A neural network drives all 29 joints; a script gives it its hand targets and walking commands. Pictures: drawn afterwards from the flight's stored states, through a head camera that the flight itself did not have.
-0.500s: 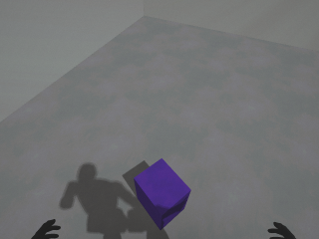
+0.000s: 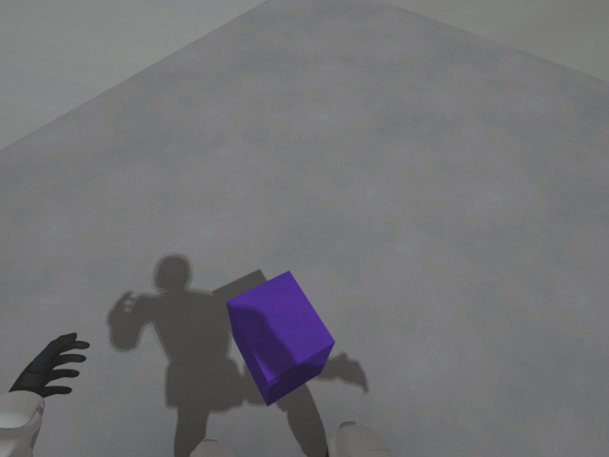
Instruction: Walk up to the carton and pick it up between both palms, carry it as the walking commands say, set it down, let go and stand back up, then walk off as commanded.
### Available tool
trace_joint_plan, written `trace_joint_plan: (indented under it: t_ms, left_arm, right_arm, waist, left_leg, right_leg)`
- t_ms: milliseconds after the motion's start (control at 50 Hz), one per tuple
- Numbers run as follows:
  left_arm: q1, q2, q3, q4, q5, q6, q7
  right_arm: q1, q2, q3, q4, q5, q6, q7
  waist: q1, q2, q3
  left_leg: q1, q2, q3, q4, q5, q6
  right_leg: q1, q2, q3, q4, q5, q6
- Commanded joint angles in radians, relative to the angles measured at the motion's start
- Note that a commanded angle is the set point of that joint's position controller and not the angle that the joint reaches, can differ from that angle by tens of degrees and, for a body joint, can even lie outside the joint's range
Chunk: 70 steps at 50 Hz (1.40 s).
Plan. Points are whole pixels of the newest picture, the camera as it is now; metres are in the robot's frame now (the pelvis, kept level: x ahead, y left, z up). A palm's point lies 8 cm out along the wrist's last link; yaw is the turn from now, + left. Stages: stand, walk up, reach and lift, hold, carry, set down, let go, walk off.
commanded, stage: walk up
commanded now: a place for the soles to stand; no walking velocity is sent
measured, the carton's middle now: (278, 340) +0.46 +0.01 -0.58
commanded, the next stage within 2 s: none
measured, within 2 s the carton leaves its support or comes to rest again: neither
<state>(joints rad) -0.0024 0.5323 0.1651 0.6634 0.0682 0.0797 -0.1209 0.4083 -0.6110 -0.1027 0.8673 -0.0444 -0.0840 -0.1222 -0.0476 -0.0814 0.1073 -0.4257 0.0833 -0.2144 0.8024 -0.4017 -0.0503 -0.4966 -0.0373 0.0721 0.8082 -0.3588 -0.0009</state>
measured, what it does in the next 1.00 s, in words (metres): steps to the right, turning left: left foot, then right foot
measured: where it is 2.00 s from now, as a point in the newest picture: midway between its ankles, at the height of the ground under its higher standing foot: outside the picture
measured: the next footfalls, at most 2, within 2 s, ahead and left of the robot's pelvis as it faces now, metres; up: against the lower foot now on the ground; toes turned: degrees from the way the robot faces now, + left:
left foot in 0.20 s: +0.08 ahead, +0.07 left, +0.00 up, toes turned +9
right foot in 0.50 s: +0.20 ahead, -0.27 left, +0.00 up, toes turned +32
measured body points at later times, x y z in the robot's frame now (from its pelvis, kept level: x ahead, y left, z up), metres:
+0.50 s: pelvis +0.02 -0.20 -0.03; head +0.05 -0.15 +0.42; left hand +0.09 +0.19 -0.10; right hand +0.20 -0.57 -0.04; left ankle +0.04 +0.06 -0.69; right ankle +0.09 -0.35 -0.70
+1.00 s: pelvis +0.03 -0.27 +0.02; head +0.07 -0.26 +0.47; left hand -0.13 +0.07 -0.04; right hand +0.35 -0.46 -0.07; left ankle -0.01 -0.14 -0.69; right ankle +0.09 -0.35 -0.70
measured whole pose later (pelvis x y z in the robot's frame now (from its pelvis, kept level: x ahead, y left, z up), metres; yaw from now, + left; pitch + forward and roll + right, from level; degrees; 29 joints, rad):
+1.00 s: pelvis +0.03 -0.27 +0.02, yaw +29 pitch -2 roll +2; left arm 0.39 0.53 0.07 0.74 0.02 -0.04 0.01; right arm 0.13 -0.47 -0.07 0.75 -0.01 -0.02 0.03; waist 0.10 0.00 0.12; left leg -0.31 -0.02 0.01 0.67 -0.38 0.04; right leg -0.31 -0.13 -0.18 0.71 -0.36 -0.02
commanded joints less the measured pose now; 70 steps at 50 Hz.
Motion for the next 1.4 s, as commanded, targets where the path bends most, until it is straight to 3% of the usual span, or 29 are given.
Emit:
trace_joint_plan:
  t_ms: [0, 40, 100, 160, 180, 200, 240, 300, 400, 440, 460, 480, 500, 540, 560, 600, 840, 980, 1000, 1020, 1040, 1120, 1160, 1180, 1200, 1220, 1320, 1360, 1380]
  left_arm:
    - [0.165, 0.296, 0.076, -0.048, -0.003, -0.024, 0.024]
    - [0.107, 0.207, 0.047, -0.069, -0.009, -0.022, 0.032]
    - [0.03, 0.16, 0.024, -0.1, -0.002, -0.008, 0.035]
    - [-0.012, 0.087, -0.001, -0.131, -0.007, 0.016, 0.035]
    - [0.02, 0.017, -0.013, -0.151, -0.017, 0.013, 0.039]
    - [0.056, 0.029, -0.013, -0.19, -0.008, 0.023, 0.053]
    - [0.051, 0.116, 0.017, -0.17, -0.007, 0.024, 0.051]
    - [0.125, 0.123, 0.031, -0.117, -0.012, 0.014, 0.037]
    - [0.111, 0.116, 0.043, -0.131, -0.013, 0.002, 0.025]
    - [0.206, 0.111, 0.044, -0.098, -0.021, -0.01, 0.037]
    - [0.303, 0.114, 0.05, -0.059, -0.019, -0.02, 0.045]
    - [0.398, 0.154, 0.061, -0.022, -0.005, -0.031, 0.056]
    - [0.345, 0.301, 0.068, -0.034, -0.021, -0.038, 0.066]
    - [0.202, 0.247, 0.037, -0.054, -0.04, -0.06, 0.074]
    - [0.172, 0.226, 0.029, -0.047, -0.038, -0.068, 0.081]
    - [0.182, 0.192, 0.008, -0.017, -0.042, -0.086, 0.098]
    - [0.405, 0.188, -0.027, 0.049, -0.049, -0.145, 0.143]
    - [0.351, 0.141, -0.074, 0.02, -0.05, -0.128, 0.123]
    - [0.338, 0.084, -0.093, 0.011, -0.054, -0.131, 0.123]
    - [0.315, 0.055, -0.099, -0.016, -0.061, -0.133, 0.122]
    - [0.275, 0.116, -0.087, -0.004, -0.054, -0.124, 0.134]
    - [0.375, 0.106, -0.079, 0.089, -0.057, -0.139, 0.13]
    - [0.401, 0.11, -0.058, 0.128, -0.044, -0.151, 0.132]
    - [0.378, 0.139, -0.051, 0.123, -0.034, -0.157, 0.136]
    - [0.357, 0.204, -0.044, 0.119, -0.034, -0.166, 0.138]
    - [0.334, 0.232, -0.036, 0.119, -0.038, -0.165, 0.137]
    - [0.15, 0.133, -0.076, 0.128, -0.05, -0.132, 0.122]
    - [0.156, 0.053, -0.097, 0.14, -0.073, -0.124, 0.119]
    - [0.165, 0.065, -0.095, 0.165, -0.079, -0.121, 0.121]
  right_arm:
    - [-0.049, -0.112, -0.006, -0.1, 0.019, -0.01, -0.025]
    - [-0.054, -0.153, -0.016, -0.062, 0.017, -0.001, -0.025]
    - [0.107, -0.162, -0.025, -0.006, 0.034, -0.008, 0.0]
    - [0.299, -0.144, -0.041, 0.028, 0.028, -0.022, -0.009]
    - [0.284, -0.232, -0.059, -0.013, 0.005, -0.031, -0.02]
    - [0.185, -0.34, -0.069, -0.074, 0.006, -0.031, -0.029]
    - [0.112, -0.268, -0.055, -0.083, 0.019, -0.034, -0.036]
    - [0.031, -0.225, -0.042, -0.111, 0.016, -0.033, -0.036]
    - [0.032, -0.262, -0.058, -0.15, -0.013, -0.026, -0.019]
    - [-0.038, -0.245, -0.048, -0.168, -0.014, -0.016, -0.005]
    - [-0.079, -0.212, -0.034, -0.175, -0.017, -0.006, 0.002]
    - [-0.086, -0.132, -0.013, -0.176, -0.018, 0.006, 0.003]
    - [-0.141, -0.079, -0.002, -0.222, 0.02, 0.0, -0.017]
    - [-0.135, -0.12, -0.016, -0.15, 0.015, 0.007, -0.017]
    - [-0.098, -0.131, -0.018, -0.115, 0.02, 0.01, 0.003]
    - [-0.06, -0.122, -0.013, -0.092, 0.023, 0.016, 0.047]
    - [-0.225, -0.018, -0.004, -0.169, 0.022, 0.072, 0.142]
    - [-0.166, 0.005, -0.009, -0.126, 0.028, 0.049, 0.143]
    - [-0.117, -0.037, -0.023, -0.118, 0.015, 0.038, 0.134]
    - [-0.114, -0.149, -0.043, -0.133, 0.009, 0.03, 0.124]
    - [-0.11, -0.161, -0.049, -0.131, 0.031, 0.032, 0.126]
    - [-0.269, -0.06, 0.0, -0.129, 0.037, 0.04, 0.12]
    - [-0.304, -0.027, 0.02, -0.124, 0.036, 0.055, 0.128]
    - [-0.299, 0.014, 0.034, -0.124, 0.037, 0.061, 0.132]
    - [-0.295, 0.027, 0.036, -0.121, 0.039, 0.066, 0.131]
    - [-0.259, -0.008, 0.023, -0.099, 0.038, 0.067, 0.124]
    - [-0.122, -0.011, 0.005, 0.005, 0.019, 0.049, 0.137]
    - [-0.204, -0.071, 0.007, -0.019, 0.01, 0.038, 0.13]
    - [-0.251, -0.073, 0.017, -0.027, 0.013, 0.036, 0.128]
  waist:
    - [0.156, -0.228, -0.192]
    - [0.123, -0.078, -0.136]
    - [0.044, -0.147, -0.103]
    - [-0.063, -0.047, -0.127]
    - [-0.059, 0.197, -0.092]
    - [-0.006, 0.232, -0.096]
    - [0.033, 0.087, -0.066]
    - [0.055, 0.164, -0.092]
    - [0.02, 0.319, -0.101]
    - [0.068, 0.371, -0.131]
    - [0.128, 0.297, -0.153]
    - [0.184, 0.048, -0.126]
    - [0.17, -0.333, -0.092]
    - [0.078, -0.019, -0.012]
    - [0.063, 0.009, 0.0]
    - [0.056, -0.021, -0.005]
    - [0.135, -0.11, -0.061]
    - [0.043, -0.048, -0.119]
    - [0.007, 0.074, -0.166]
    - [0.005, 0.251, -0.15]
    - [-0.011, 0.185, -0.117]
    - [0.079, 0.238, -0.059]
    - [0.119, 0.206, -0.074]
    - [0.122, 0.1, -0.056]
    - [0.12, -0.018, -0.04]
    - [0.108, -0.012, -0.037]
    - [0.017, -0.035, -0.034]
    - [0.057, 0.18, -0.019]
    - [0.077, 0.172, -0.007]
  left_leg:
    - [-0.446, -0.144, 0.246, 0.344, -0.227, 0.081]
    - [-0.295, -0.075, 0.177, 0.419, -0.172, 0.094]
    - [-0.065, -0.053, 0.262, 0.202, -0.114, 0.092]
    - [0.344, -0.045, 0.184, -0.135, 0.052, 0.119]
    - [0.39, 0.166, -0.234, -0.34, -0.039, 0.188]
    - [0.243, 0.406, -0.627, -0.43, 0.007, 0.322]
    - [0.128, 0.328, -0.459, -0.325, 0.093, 0.358]
    - [0.012, 0.171, -0.177, -0.204, 0.26, 0.288]
    - [-0.063, 0.131, -0.191, -0.235, 0.037, 0.264]
    - [-0.12, 0.101, -0.176, -0.201, 0.022, 0.235]
    - [-0.222, 0.041, -0.098, -0.097, -0.012, 0.195]
    - [-0.368, -0.081, 0.056, 0.169, -0.102, 0.149]
    - [-0.586, -0.234, 0.145, 0.444, -0.33, 0.08]
    - [-0.459, -0.129, 0.046, 0.537, -0.146, 0.085]
    - [-0.397, -0.094, 0.07, 0.502, -0.097, 0.079]
    - [-0.282, -0.077, 0.105, 0.428, -0.077, 0.076]
    - [-0.158, -0.112, 0.154, 0.143, -0.053, 0.066]
    - [0.342, -0.131, 0.249, -0.296, 0.09, 0.113]
    - [0.512, -0.04, 0.053, -0.338, 0.044, 0.154]
    - [0.506, 0.186, -0.336, -0.389, 0.005, 0.302]
    - [0.395, 0.281, -0.387, -0.429, 0.01, 0.379]
    - [0.067, 0.114, -0.061, -0.346, 0.172, 0.272]
    - [-0.13, 0.036, 0.021, -0.265, 0.009, 0.196]
    - [-0.206, -0.021, 0.059, -0.179, -0.11, 0.149]
    - [-0.213, -0.127, 0.1, -0.001, -0.151, 0.103]
    - [-0.131, -0.111, 0.113, 0.125, -0.158, 0.086]
    - [0.238, -0.107, 0.175, -0.176, -0.011, 0.117]
    - [0.099, 0.074, -0.217, -0.441, -0.263, 0.184]
    - [0.052, 0.127, -0.254, -0.475, -0.257, 0.22]
  right_leg:
    - [0.389, -0.34, 0.485, -0.482, -0.264, -0.198]
    - [0.233, -0.278, 0.321, -0.426, -0.152, -0.281]
    - [0.117, -0.193, 0.141, -0.301, -0.019, -0.261]
    - [-0.142, -0.106, -0.009, 0.004, -0.019, -0.162]
    - [-0.317, -0.019, -0.082, 0.272, -0.112, -0.083]
    - [-0.406, -0.011, 0.046, 0.406, -0.233, -0.021]
    - [-0.316, -0.06, 0.107, 0.551, -0.148, -0.012]
    - [-0.192, -0.037, 0.053, 0.575, -0.069, -0.001]
    - [-0.087, -0.023, -0.019, 0.314, -0.21, 0.0]
    - [0.032, 0.008, -0.078, 0.163, -0.202, -0.014]
    - [0.186, 0.039, -0.115, 0.012, -0.161, -0.022]
    - [0.28, 0.009, -0.022, -0.187, -0.27, -0.038]
    - [0.232, -0.273, 0.587, -0.506, -0.428, -0.148]
    - [0.116, -0.312, 0.581, -0.494, -0.335, -0.199]
    - [0.116, -0.292, 0.471, -0.434, -0.341, -0.202]
    - [0.124, -0.256, 0.33, -0.359, -0.222, -0.19]
    - [0.401, -0.29, 0.087, -0.343, 0.514, -0.175]
    - [0.125, -0.231, -0.094, -0.214, 0.24, -0.121]
    - [-0.031, -0.201, -0.129, -0.041, 0.205, -0.073]
    - [-0.225, -0.035, -0.175, 0.101, -0.07, -0.002]
    - [-0.217, -0.054, -0.089, 0.159, -0.277, 0.01]
    - [0.097, -0.037, -0.099, -0.033, -0.07, -0.02]
    - [0.337, 0.016, -0.117, -0.181, 0.055, -0.039]
    - [0.348, -0.068, 0.034, -0.299, -0.057, -0.06]
    - [0.24, -0.265, 0.369, -0.501, -0.372, -0.139]
    - [0.169, -0.376, 0.471, -0.569, -0.442, -0.223]
    - [-0.033, -0.166, 0.081, -0.414, -0.29, -0.108]
    - [-0.002, -0.028, -0.051, -0.165, -0.152, -0.028]
    - [0.058, 0.008, -0.076, -0.129, -0.098, -0.018]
